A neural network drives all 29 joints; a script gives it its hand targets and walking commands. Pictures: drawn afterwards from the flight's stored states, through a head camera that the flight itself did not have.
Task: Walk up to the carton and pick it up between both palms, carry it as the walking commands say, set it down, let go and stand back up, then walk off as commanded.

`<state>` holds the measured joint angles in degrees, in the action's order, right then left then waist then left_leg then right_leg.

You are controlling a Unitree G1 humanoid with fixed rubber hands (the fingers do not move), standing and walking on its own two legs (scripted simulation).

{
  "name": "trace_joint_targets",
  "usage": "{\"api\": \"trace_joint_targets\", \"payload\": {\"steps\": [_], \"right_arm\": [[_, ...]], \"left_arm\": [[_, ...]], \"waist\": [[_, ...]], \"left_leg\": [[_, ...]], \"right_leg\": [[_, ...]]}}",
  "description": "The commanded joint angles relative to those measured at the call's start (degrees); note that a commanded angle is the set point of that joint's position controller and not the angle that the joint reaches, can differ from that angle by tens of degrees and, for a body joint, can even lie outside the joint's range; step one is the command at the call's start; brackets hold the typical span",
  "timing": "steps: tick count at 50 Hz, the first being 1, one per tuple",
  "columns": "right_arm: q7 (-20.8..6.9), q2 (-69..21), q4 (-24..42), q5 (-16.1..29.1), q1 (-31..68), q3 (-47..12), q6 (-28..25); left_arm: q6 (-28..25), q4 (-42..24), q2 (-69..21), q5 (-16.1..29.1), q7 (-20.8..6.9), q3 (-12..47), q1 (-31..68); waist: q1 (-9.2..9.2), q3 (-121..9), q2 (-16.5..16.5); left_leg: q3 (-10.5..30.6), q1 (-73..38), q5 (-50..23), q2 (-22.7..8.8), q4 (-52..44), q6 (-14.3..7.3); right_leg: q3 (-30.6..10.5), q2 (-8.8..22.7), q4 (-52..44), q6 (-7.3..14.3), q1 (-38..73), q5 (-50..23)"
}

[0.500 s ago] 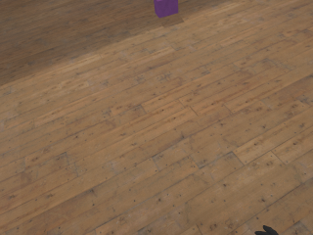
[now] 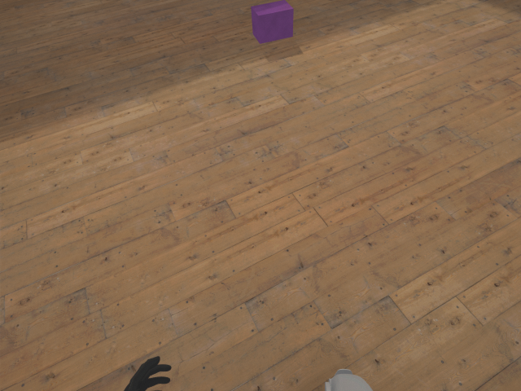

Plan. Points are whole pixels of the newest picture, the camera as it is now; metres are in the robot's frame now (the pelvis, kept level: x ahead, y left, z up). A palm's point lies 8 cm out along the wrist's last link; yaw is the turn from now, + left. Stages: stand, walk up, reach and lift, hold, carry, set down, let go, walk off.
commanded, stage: walk up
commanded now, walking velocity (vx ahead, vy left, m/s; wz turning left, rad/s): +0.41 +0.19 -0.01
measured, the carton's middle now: (272, 21) +2.70 +0.02 -0.66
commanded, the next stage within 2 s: none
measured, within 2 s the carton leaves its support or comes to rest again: neither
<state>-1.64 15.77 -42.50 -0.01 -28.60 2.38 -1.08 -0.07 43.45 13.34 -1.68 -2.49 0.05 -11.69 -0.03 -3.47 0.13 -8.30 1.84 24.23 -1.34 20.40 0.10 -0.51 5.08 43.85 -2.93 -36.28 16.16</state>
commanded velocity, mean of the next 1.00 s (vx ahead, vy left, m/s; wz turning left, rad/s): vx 0.45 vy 0.18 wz -0.01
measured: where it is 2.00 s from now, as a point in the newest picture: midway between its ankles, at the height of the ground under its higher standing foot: (264, 187)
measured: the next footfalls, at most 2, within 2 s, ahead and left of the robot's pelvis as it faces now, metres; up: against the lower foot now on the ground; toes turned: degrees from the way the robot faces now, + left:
right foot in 0.04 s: +0.16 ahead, -0.15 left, +0.00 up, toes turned -2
left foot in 0.38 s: +0.26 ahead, +0.14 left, +0.00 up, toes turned +7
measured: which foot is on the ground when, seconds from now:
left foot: down 0.00-0.04, up 0.06-0.36, down 0.38-0.82, up 0.84-1.00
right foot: up 0.00-0.02, down 0.04-0.36, up 0.38-0.80, down 0.82-1.00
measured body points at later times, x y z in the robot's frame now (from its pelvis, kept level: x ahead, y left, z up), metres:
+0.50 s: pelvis +0.25 +0.05 +0.01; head +0.27 +0.06 +0.46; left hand +0.32 +0.30 -0.13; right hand +0.31 -0.22 -0.11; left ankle +0.22 +0.13 -0.73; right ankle +0.16 -0.11 -0.64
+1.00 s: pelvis +0.56 +0.04 +0.00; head +0.58 +0.02 +0.45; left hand +0.63 +0.29 -0.12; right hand +0.65 -0.23 -0.13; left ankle +0.47 +0.14 -0.64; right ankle +0.57 -0.11 -0.73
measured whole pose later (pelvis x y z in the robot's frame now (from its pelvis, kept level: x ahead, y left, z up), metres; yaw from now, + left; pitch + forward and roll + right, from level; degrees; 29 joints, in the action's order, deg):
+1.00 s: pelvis +0.56 +0.04 +0.00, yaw +1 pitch +1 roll +1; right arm -2.0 15.7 -45.7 0.0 -16.6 2.3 -1.1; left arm -2.3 48.5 13.2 -2.2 -0.6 0.1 -17.6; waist -0.1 0.3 1.2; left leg -5.9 22.5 24.0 -2.5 67.4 -0.7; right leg 1.7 4.7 35.8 -1.0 -18.5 18.2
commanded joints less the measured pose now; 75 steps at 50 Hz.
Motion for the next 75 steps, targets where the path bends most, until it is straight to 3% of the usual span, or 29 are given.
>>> {"api": "trace_joint_targets", "payload": {"steps": [1, 2, 3, 4, 6, 7, 9, 14, 16, 18, 19, 20, 22, 24, 27, 37, 40, 41, 42, 43, 46, 49, 54, 56, 58, 60, 61, 71, 75], "right_arm": [[0.7, 9.1, -1.5, -1.4, 1.4, 2.8, -1.0], [0.4, 7.4, -0.7, -1.9, 0.4, 2.5, -1.2], [-0.4, 3.4, 2.2, -2.0, 5.4, 0.8, -1.0], [-0.6, 3.7, 5.0, -2.4, 7.9, 0.9, -0.5], [-0.7, 4.4, 5.0, -2.6, 12.4, 1.7, -0.4], [-0.8, 4.5, 5.0, -2.1, 13.3, 1.6, 0.0], [-1.1, 3.1, 4.3, -1.9, 11.1, 1.6, 1.4], [-2.4, 0.3, 4.2, -1.0, 18.9, -0.3, 2.3], [-2.3, 0.0, 1.9, -0.8, 13.0, -0.9, 1.5], [-1.4, 4.7, -4.2, -1.5, -1.7, 0.7, -0.9], [-0.8, 11.2, -6.4, -2.7, -7.8, 2.7, -1.6], [-0.4, 14.4, -5.9, -1.9, -9.9, 3.6, -1.0], [0.1, 10.1, -3.6, -1.9, -4.7, 2.1, -1.5], [0.6, 6.0, -2.4, -2.1, -0.8, 0.9, -2.2], [0.5, 5.0, -1.7, -1.3, -3.4, 0.6, -2.8], [1.6, 6.1, -4.4, -0.6, -8.6, 2.9, -1.8], [1.5, 9.8, -4.6, -0.8, -2.0, 2.9, -1.5], [1.3, 9.7, -3.6, -1.1, -1.3, 2.7, -2.1], [0.7, 7.0, -0.5, -0.9, 1.9, 1.6, -2.3], [0.4, 5.3, 2.4, -0.8, 3.1, 1.2, -2.1], [0.0, 4.7, 4.0, -1.4, 13.2, 1.4, -2.1], [-1.3, 2.7, 2.1, -1.7, 12.6, 1.0, -0.4], [-2.1, 0.3, -1.4, -0.5, 11.3, -0.9, -0.5], [-1.1, 4.3, -6.1, -1.3, 0.8, 0.8, -2.7], [0.3, 15.6, -9.5, -2.0, -10.7, 4.1, -3.2], [0.3, 10.2, -7.5, -1.9, -5.9, 2.1, -3.0], [0.2, 7.8, -6.4, -2.1, -3.2, 1.3, -3.0], [1.4, 5.0, -3.6, -0.9, -3.9, 2.3, -2.6], [1.1, 9.2, -3.9, -0.9, -0.2, 3.4, -2.0]], "left_arm": [[-3.6, 0.8, 8.8, -0.9, 1.7, -3.4, -10.1], [-4.0, 4.6, 12.3, -1.7, 2.3, -5.4, -20.4], [-3.3, 6.7, 18.2, -1.5, 3.0, -6.5, -28.0], [-2.9, 6.8, 20.3, -1.0, 3.2, -6.5, -27.4], [-3.4, 3.7, 15.5, -0.4, 3.5, -5.7, -15.8], [-3.6, 3.0, 13.3, 0.0, 4.1, -5.2, -13.5], [-3.9, 2.3, 11.1, 0.3, 4.4, -4.7, -13.2], [-2.6, 2.1, 12.3, -0.2, 4.5, -5.5, -12.3], [-1.8, 0.5, 13.7, 0.1, 4.1, -6.4, -6.5], [-2.2, -0.1, 9.8, 0.1, 3.8, -5.1, -6.5], [-2.8, -1.4, 5.7, 0.0, 3.4, -3.6, -5.2], [-2.6, -2.7, 4.6, -0.3, 3.3, -3.4, -3.1], [-3.0, -2.7, 6.5, -0.1, 2.1, -3.6, 1.6], [-2.9, -2.4, 6.4, 0.0, 0.9, -3.6, 2.1], [-1.9, -2.0, 6.0, -0.4, 0.5, -3.6, 2.9], [-2.0, -4.3, 3.5, 0.4, -0.5, -1.9, 13.6], [-3.7, 0.9, 7.1, -0.7, 1.2, -2.8, -5.8], [-4.0, 5.2, 11.0, -1.4, 1.8, -4.8, -16.6], [-3.6, 8.1, 16.8, -2.1, 2.4, -6.6, -25.4], [-3.0, 8.5, 19.9, -1.0, 2.9, -6.4, -27.1], [-3.6, 6.2, 12.7, -0.2, 3.1, -5.0, -14.5], [-4.0, 5.1, 10.6, -0.3, 3.0, -4.4, -10.0], [-3.1, 3.4, 12.4, -0.2, 2.5, -5.1, -6.4], [-3.5, 2.8, 10.1, 0.6, 2.9, -4.6, -6.4], [-4.4, -0.1, 4.6, 0.6, 2.9, -2.9, -5.4], [-4.1, -0.5, 5.9, 0.6, 2.5, -3.1, 0.8], [-4.0, -0.4, 5.9, 0.4, 1.9, -3.2, 2.3], [-2.4, -2.1, 3.0, 0.2, -1.0, -1.5, 11.1], [-3.3, 1.2, 5.4, -0.5, 0.0, -1.8, 1.2]], "waist": [[-3.02, -9.4, 4.6], [-7.79, -14.3, -1.3], [-9.07, -7.4, -17.2], [-8.16, -5.9, -19.4], [-4.92, 5.0, -10.8], [-3.9, 7.7, -10.1], [-2.51, 6.0, -10.3], [-2.65, 3.1, -13.9], [1.31, 0.2, -16.5], [7.01, -9.5, -4.9], [10.13, -10.3, 11.8], [9.57, -7.5, 18.3], [6.69, 1.1, 3.4], [5.55, 3.9, 4.1], [5.17, 2.5, 4.8], [6.26, 7.4, 9.3], [-2.52, -6.7, 9.8], [-7.17, -13.1, 4.5], [-10.08, -11.1, -10.7], [-8.58, -9.7, -20.2], [-4.85, 5.3, -9.3], [-1.84, 8.2, -13.0], [1.59, 5.1, -17.0], [5.78, -6.3, -6.0], [8.77, -10.8, 19.9], [7.23, -2.1, 6.0], [6.17, 1.7, 3.6], [5.64, 6.7, 8.4], [-0.04, -0.5, 7.9]], "left_leg": [[-3.2, -2.9, -50.7, -6.9, 24.2, -4.0], [-0.6, 12.4, -35.5, -5.2, 37.0, -3.3], [1.6, 30.7, 7.8, 4.2, 49.8, -1.9], [10.1, 36.6, 10.2, 2.1, 55.6, -2.8], [11.4, 37.8, 0.0, -2.8, 54.8, -1.7], [10.1, 36.6, -3.2, -3.0, 53.5, -0.4], [8.4, 31.3, -3.6, -3.0, 48.1, 1.0], [6.4, 24.2, -3.6, -1.0, 22.3, 1.2], [4.4, 11.0, -6.5, 0.6, 11.0, 0.6], [4.9, -13.5, -12.1, -1.5, 3.5, -1.5], [22.1, -21.1, 2.0, -15.6, -2.0, -4.2], [36.0, -17.6, 11.4, -22.8, -8.7, -4.8], [33.2, -11.7, 8.4, -21.2, -8.6, -7.4], [21.4, -8.7, -5.6, -15.6, -7.1, -6.5], [14.7, -9.7, -24.8, -14.2, -5.2, -6.3], [4.4, -10.9, -38.5, -11.6, -4.0, -6.6], [-2.6, -5.4, -69.9, -7.9, 23.6, -3.5], [0.7, 7.6, -58.5, -6.5, 35.7, -3.1], [2.1, 24.7, -18.3, 0.9, 52.9, -1.8], [8.1, 34.6, 7.2, 4.1, 60.7, -1.6], [9.9, 36.0, -1.4, -3.6, 57.1, -0.9], [7.5, 29.1, -4.5, -4.9, 41.9, 0.0], [0.8, 10.4, -9.6, 0.3, 11.3, 2.1], [3.8, -7.9, -14.9, -1.6, 3.7, -0.7], [35.7, -21.1, -16.5, -23.9, -3.7, -5.4], [31.6, -17.0, -17.5, -21.6, -2.3, -10.0], [24.9, -11.5, -22.3, -18.0, -2.1, -8.2], [6.3, -6.9, -28.4, -12.5, -5.5, -6.7], [-1.3, -5.5, -50.6, -9.4, 10.9, -4.0]], "right_leg": [[11.6, -5.1, -14.5, 3.7, 22.2, -4.3], [3.1, 0.7, -9.5, 5.0, 38.9, -2.0], [-25.8, 16.5, -21.4, 9.2, 43.0, 2.6], [-41.9, 21.4, -30.7, 11.2, 38.9, 10.8], [-31.4, 17.6, -29.3, 12.3, 28.9, -1.0], [-25.6, 15.8, -27.4, 12.1, 26.1, -19.8], [-18.4, 13.5, -25.3, 10.1, 21.5, -29.6], [-12.9, 12.3, -27.0, 9.7, 22.6, -18.2], [-9.3, 10.6, -25.2, 8.5, 18.2, -10.5], [-2.9, 3.0, -7.1, 4.9, 8.1, -0.4], [2.6, -2.8, 10.1, 2.3, -6.1, 17.2], [1.8, -4.1, 22.2, 2.2, -13.7, 23.2], [-0.6, -0.3, 28.3, 2.5, -17.6, 11.5], [0.3, 1.3, 24.9, 1.0, -16.1, 4.4], [2.5, -0.2, 22.9, -0.9, -14.3, 0.9], [11.1, -2.2, -3.7, 0.5, -6.4, -4.0], [14.0, -6.4, -11.7, 5.2, 20.2, -5.4], [7.5, -2.9, -8.5, 6.3, 37.9, -5.1], [-14.5, 11.1, -12.2, 10.7, 47.3, -7.3], [-39.0, 22.1, -24.5, 13.9, 47.1, -14.4], [-27.2, 15.8, -27.2, 14.2, 29.0, -12.7], [-17.3, 12.5, -30.1, 9.2, 19.3, -3.9], [-6.3, 8.5, -27.7, 8.2, 15.0, -5.3], [-2.0, 3.6, -9.0, 5.1, 15.6, -12.3], [3.4, -5.6, 21.7, 2.0, -7.9, 20.3], [-0.2, -1.2, 28.8, 2.1, -15.0, 12.9], [0.3, -0.2, 27.5, 1.1, -14.3, 9.7], [6.9, -1.2, -0.8, -0.4, -6.7, -3.2], [13.9, -5.3, -11.3, 2.9, 11.8, -6.0]]}}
